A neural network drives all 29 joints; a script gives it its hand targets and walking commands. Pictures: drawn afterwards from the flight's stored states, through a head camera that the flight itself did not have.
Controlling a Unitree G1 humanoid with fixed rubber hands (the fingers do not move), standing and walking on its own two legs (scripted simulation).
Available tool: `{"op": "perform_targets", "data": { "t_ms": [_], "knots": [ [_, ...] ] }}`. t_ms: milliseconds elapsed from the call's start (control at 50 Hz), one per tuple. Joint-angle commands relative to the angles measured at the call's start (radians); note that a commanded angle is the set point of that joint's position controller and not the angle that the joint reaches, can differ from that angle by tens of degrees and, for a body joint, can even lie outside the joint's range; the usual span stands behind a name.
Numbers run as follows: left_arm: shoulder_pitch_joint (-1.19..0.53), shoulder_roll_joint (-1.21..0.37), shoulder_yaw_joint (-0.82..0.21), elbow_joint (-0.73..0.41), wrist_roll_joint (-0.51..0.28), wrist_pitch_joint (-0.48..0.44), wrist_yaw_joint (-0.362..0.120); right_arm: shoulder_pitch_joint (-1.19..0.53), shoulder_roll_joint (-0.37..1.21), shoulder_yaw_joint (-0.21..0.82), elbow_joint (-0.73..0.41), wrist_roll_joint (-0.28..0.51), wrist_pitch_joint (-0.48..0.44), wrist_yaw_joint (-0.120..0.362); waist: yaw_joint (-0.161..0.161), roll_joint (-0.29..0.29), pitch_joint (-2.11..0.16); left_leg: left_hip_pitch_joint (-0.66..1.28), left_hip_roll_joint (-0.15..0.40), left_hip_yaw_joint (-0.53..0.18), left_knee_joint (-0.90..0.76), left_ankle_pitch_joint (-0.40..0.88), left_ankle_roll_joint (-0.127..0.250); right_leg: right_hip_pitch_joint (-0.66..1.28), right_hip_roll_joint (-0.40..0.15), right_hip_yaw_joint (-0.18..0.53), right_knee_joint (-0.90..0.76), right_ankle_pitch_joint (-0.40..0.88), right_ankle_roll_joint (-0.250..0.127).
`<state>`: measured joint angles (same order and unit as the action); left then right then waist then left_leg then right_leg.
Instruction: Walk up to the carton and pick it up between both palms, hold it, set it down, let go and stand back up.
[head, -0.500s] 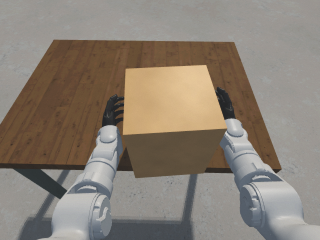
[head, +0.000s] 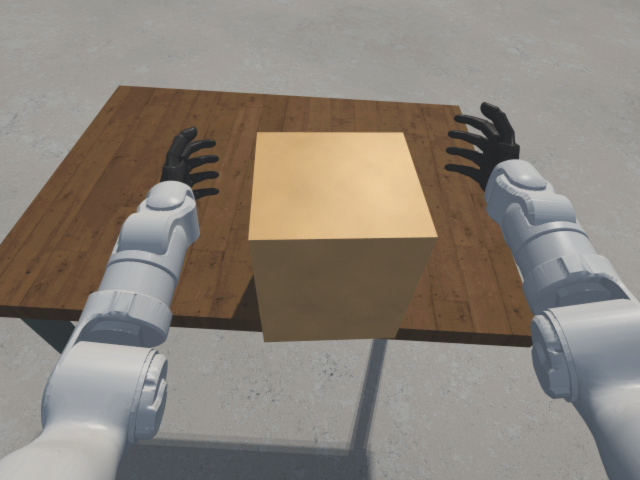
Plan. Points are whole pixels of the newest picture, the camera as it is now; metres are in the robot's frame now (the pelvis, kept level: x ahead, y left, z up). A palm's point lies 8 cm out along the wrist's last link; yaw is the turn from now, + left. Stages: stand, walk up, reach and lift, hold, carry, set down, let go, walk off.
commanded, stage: set down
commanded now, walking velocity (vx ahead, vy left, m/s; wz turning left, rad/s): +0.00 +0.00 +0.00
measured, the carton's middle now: (330, 242) +0.46 +0.00 +0.03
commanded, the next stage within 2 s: none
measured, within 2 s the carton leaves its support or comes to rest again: neither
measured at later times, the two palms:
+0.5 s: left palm (176, 231) +0.40 +0.20 +0.11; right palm (479, 220) +0.42 -0.18 +0.13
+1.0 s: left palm (166, 294) +0.33 +0.21 +0.07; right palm (483, 282) +0.36 -0.19 +0.08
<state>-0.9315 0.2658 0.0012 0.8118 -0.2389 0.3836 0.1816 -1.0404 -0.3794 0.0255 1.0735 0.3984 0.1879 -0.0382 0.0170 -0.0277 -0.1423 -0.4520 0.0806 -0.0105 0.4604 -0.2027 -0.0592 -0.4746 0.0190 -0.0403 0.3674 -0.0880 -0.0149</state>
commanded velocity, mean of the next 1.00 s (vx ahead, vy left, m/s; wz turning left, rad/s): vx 0.00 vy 0.00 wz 0.00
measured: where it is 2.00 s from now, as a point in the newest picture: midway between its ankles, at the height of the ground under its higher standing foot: outside the picture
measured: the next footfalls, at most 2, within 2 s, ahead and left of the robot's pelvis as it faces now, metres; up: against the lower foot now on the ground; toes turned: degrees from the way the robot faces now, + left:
none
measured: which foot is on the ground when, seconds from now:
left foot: down 0.00-1.00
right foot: down 0.00-1.00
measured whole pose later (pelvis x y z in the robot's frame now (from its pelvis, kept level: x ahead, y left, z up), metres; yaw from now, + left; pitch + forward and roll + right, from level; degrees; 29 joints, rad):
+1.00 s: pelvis +0.02 +0.01 +0.01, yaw -1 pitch +2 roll +0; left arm -0.20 0.17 0.06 0.15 -0.15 0.38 0.11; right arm -0.29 -0.22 0.00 0.38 0.28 0.09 -0.06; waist 0.01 -0.01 0.00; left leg -0.18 0.07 0.02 0.36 -0.21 -0.05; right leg -0.24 0.01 -0.01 0.33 -0.12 0.00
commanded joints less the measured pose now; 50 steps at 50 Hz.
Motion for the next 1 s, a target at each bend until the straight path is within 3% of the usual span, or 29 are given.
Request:
{"op": "perform_targets", "data": {
  "t_ms": [0, 20, 60, 200, 220, 240, 260, 280, 300, 320, 340, 360, 380, 400, 420, 440, 480, 500, 520, 540, 640, 740, 760, 800, 820, 860, 880, 920, 980],
  "knots": [
    [-0.63, 0.16, 0.016, -0.225, -0.027, -0.047, 0.008, -0.554, -0.202, -0.045, -0.274, 0.005, -0.015, 0.003, 0.0, 0.041, -0.67, 0.162, -0.094, 0.04, -0.048, 0.186, 0.017, 0.362, 0.035, 0.023, 0.02, 0.146, 0.037],
    [-0.632, 0.106, 0.009, -0.054, -0.016, -0.065, 0.003, -0.554, -0.094, -0.044, -0.171, -0.025, 0.002, 0.003, 0.008, 0.019, -0.502, 0.058, -0.094, 0.035, -0.055, 0.056, 0.039, 0.311, 0.015, 0.03, 0.022, 0.002, 0.033],
    [-0.599, 0.097, 0.028, 0.024, 0.007, -0.115, -0.001, -0.519, -0.065, -0.055, -0.108, -0.071, 0.009, 0.003, 0.014, 0.025, -0.455, -0.004, -0.097, 0.044, -0.072, -0.025, 0.055, 0.322, 0.006, 0.041, 0.026, -0.094, 0.028],
    [-0.614, 0.217, 0.108, -0.188, 0.014, -0.132, -0.005, -0.528, -0.145, -0.086, -0.393, -0.085, -0.022, -0.064, 0.019, -0.016, -0.769, 0.05, -0.114, 0.073, -0.051, 0.188, 0.029, 0.58, 0.027, 0.044, 0.082, 0.257, 0.052],
    [-0.6, 0.124, 0.078, -0.01, 0.014, -0.142, -0.014, -0.513, -0.038, -0.097, -0.245, -0.125, -0.005, -0.071, -0.02, -0.031, -0.561, -0.037, -0.114, 0.055, -0.047, 0.09, 0.042, 0.485, 0.018, 0.039, 0.088, 0.148, 0.046],
    [-0.541, 0.174, 0.109, -0.266, 0.024, -0.133, -0.01, -0.442, -0.14, -0.097, -0.394, -0.104, -0.027, -0.068, 0.01, 0.017, -0.764, 0.092, -0.11, 0.064, -0.056, 0.207, 0.014, 0.565, 0.028, 0.041, 0.077, 0.241, 0.051],
    [-0.635, 0.202, 0.098, -0.294, 0.013, -0.116, -0.001, -0.499, -0.162, -0.135, -0.418, -0.113, -0.023, -0.08, -0.008, 0.038, -0.766, 0.132, -0.108, 0.067, -0.059, 0.202, 0.001, 0.521, 0.037, 0.02, 0.076, 0.23, 0.049],
    [-0.555, 0.115, 0.063, -0.127, 0.016, -0.112, -0.015, -0.449, -0.067, -0.125, -0.302, -0.14, -0.016, -0.081, -0.034, 0.025, -0.61, 0.076, -0.108, 0.058, -0.039, 0.142, 0.006, 0.443, 0.031, 0.013, 0.077, 0.138, 0.04],
    [-0.473, 0.128, 0.093, -0.289, 0.024, -0.117, -0.013, -0.377, -0.108, -0.13, -0.431, -0.154, -0.038, -0.085, -0.013, 0.029, -0.693, 0.162, -0.103, 0.06, -0.049, 0.207, -0.012, 0.487, 0.041, 0.003, 0.064, 0.193, 0.04],
    [-0.439, 0.157, 0.106, -0.486, 0.022, -0.091, -0.008, -0.335, -0.161, -0.13, -0.589, -0.132, -0.058, -0.095, -0.016, 0.033, -0.854, 0.269, -0.104, 0.074, -0.031, 0.368, -0.025, 0.567, 0.059, 0.002, 0.067, 0.394, 0.047],
    [-0.34, 0.116, 0.087, -0.386, 0.022, -0.081, -0.026, -0.266, -0.078, -0.106, -0.527, -0.13, -0.056, -0.105, -0.028, -0.004, -0.742, 0.217, -0.11, 0.068, -0.008, 0.391, -0.015, 0.583, 0.051, 0.005, 0.085, 0.439, 0.047],
    [-0.407, 0.112, 0.101, -0.327, 0.017, -0.079, -0.041, -0.357, -0.066, -0.125, -0.505, -0.133, -0.053, -0.109, -0.031, 0.001, -0.66, 0.154, -0.117, 0.066, -0.018, 0.296, -0.012, 0.542, 0.046, 0.002, 0.087, 0.341, 0.045],
    [-0.257, 0.117, 0.109, -0.519, 0.026, -0.054, -0.042, -0.195, -0.115, -0.115, -0.619, -0.114, -0.056, -0.105, -0.014, 0.032, -0.78, 0.25, -0.121, 0.079, -0.046, 0.395, -0.021, 0.639, 0.058, 0.008, 0.072, 0.456, 0.049],
    [-0.37, 0.121, 0.093, -0.379, 0.018, -0.04, -0.054, -0.315, -0.08, -0.13, -0.529, -0.135, -0.033, -0.109, -0.042, -0.001, -0.608, 0.159, -0.124, 0.073, -0.051, 0.257, -0.004, 0.557, 0.041, 0.012, 0.054, 0.291, 0.046],
    [-0.346, 0.151, 0.113, -0.468, 0.019, -0.037, -0.05, -0.27, -0.09, -0.124, -0.589, -0.127, -0.028, -0.103, -0.021, 0.004, -0.62, 0.168, -0.12, 0.074, -0.074, 0.21, 0.001, 0.55, 0.039, 0.013, 0.044, 0.239, 0.044],
    [-0.326, 0.15, 0.096, -0.485, 0.0, -0.025, -0.048, -0.238, -0.086, -0.119, -0.633, -0.115, -0.02, -0.1, -0.029, 0.0, -0.592, 0.168, -0.122, 0.078, -0.08, 0.204, 0.011, 0.548, 0.038, 0.02, 0.035, 0.228, 0.045],
    [-0.163, 0.127, 0.106, -0.596, 0.022, -0.011, -0.053, -0.095, -0.053, -0.07, -0.689, -0.078, -0.018, -0.091, -0.008, 0.013, -0.596, 0.215, -0.117, 0.069, -0.09, 0.294, 0.016, 0.603, 0.031, 0.035, 0.03, 0.319, 0.046],
    [-0.256, 0.131, 0.113, -0.533, 0.035, -0.009, -0.057, -0.187, -0.053, -0.098, -0.614, -0.084, -0.007, -0.09, -0.027, 0.027, -0.48, 0.171, -0.116, 0.062, -0.084, 0.232, 0.012, 0.532, 0.032, 0.025, 0.034, 0.215, 0.04],
    [-0.124, 0.099, 0.106, -0.549, 0.035, -0.009, -0.06, -0.054, -0.04, -0.08, -0.636, -0.079, -0.008, -0.078, -0.015, 0.029, -0.503, 0.228, -0.112, 0.065, -0.096, 0.271, 0.013, 0.56, 0.038, 0.019, 0.02, 0.242, 0.033],
    [-0.157, 0.116, 0.108, -0.609, 0.045, -0.018, -0.06, -0.086, -0.061, -0.105, -0.657, -0.079, -0.023, -0.071, -0.022, 0.06, -0.471, 0.226, -0.112, 0.062, -0.098, 0.269, 0.008, 0.523, 0.04, 0.015, 0.02, 0.211, 0.03],
    [0.033, 0.073, 0.102, -0.653, 0.058, -0.023, -0.068, 0.087, -0.028, -0.072, -0.713, -0.081, -0.046, -0.046, -0.004, 0.031, -0.378, 0.268, -0.115, 0.068, -0.127, 0.23, 0.017, 0.515, 0.035, 0.014, -0.017, 0.16, 0.03],
    [0.04, 0.076, 0.107, -0.612, 0.067, -0.041, -0.08, 0.103, -0.018, -0.099, -0.684, -0.11, -0.066, -0.028, -0.019, 0.019, -0.251, 0.227, -0.111, 0.069, -0.127, 0.167, 0.029, 0.457, 0.028, 0.021, -0.02, 0.061, 0.024],
    [0.137, 0.065, 0.103, -0.684, 0.07, -0.058, -0.077, 0.189, -0.014, -0.091, -0.737, -0.105, -0.082, -0.029, 0.0, 0.029, -0.314, 0.266, -0.112, 0.069, -0.128, 0.224, 0.028, 0.516, 0.03, 0.03, -0.016, 0.137, 0.029],
    [0.048, 0.094, 0.107, -0.741, 0.059, -0.076, -0.064, 0.103, -0.037, -0.124, -0.81, -0.13, -0.108, -0.034, -0.006, 0.031, -0.339, 0.234, -0.111, 0.083, -0.128, 0.172, 0.027, 0.489, 0.024, 0.025, -0.008, 0.093, 0.023],
    [0.161, 0.061, 0.103, -0.763, 0.064, -0.083, -0.055, 0.215, -0.018, -0.107, -0.819, -0.121, -0.119, -0.025, 0.012, 0.042, -0.376, 0.281, -0.105, 0.077, -0.135, 0.221, 0.025, 0.513, 0.029, 0.026, -0.004, 0.132, 0.019],
    [0.259, 0.03, 0.079, -0.853, 0.063, -0.095, -0.049, 0.318, -0.021, -0.109, -0.858, -0.111, -0.141, -0.015, -0.007, 0.07, -0.411, 0.343, -0.107, 0.069, -0.111, 0.334, 0.003, 0.539, 0.039, 0.023, 0.005, 0.23, 0.015],
    [0.162, 0.073, 0.096, -0.916, 0.061, -0.097, -0.046, 0.214, -0.071, -0.136, -0.924, -0.122, -0.157, -0.019, -0.006, 0.105, -0.465, 0.354, -0.103, 0.073, -0.094, 0.37, -0.01, 0.517, 0.04, 0.017, 0.008, 0.248, 0.017],
    [0.416, 0.011, 0.104, -0.935, 0.096, -0.074, -0.051, 0.46, -0.035, -0.111, -0.907, -0.11, -0.158, -0.019, -0.008, 0.071, -0.398, 0.428, -0.103, 0.069, -0.083, 0.458, -0.013, 0.542, 0.054, 0.01, 0.004, 0.328, 0.013],
    [0.521, -0.006, 0.133, -0.979, 0.121, -0.055, -0.096, 0.541, -0.045, -0.098, -0.966, -0.136, -0.187, -0.034, -0.01, 0.038, -0.331, 0.412, -0.118, 0.071, -0.096, 0.503, -0.021, 0.574, 0.049, 0.024, -0.015, 0.421, 0.027]
  ]
}}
